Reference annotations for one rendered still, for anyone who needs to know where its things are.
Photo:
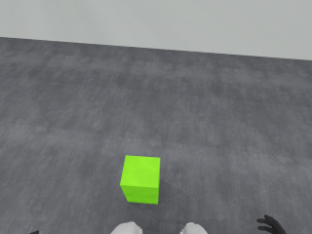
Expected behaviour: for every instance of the right robot thigh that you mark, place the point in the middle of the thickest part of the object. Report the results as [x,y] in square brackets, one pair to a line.
[193,229]

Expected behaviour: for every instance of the carton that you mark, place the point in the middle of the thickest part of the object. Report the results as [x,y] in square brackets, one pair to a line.
[140,180]

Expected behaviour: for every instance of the robot thigh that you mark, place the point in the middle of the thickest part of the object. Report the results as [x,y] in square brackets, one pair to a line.
[193,229]
[127,228]

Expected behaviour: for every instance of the right robot hand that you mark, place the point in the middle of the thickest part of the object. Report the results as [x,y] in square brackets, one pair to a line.
[275,228]

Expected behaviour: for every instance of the left robot thigh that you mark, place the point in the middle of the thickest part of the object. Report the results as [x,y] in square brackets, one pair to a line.
[127,228]

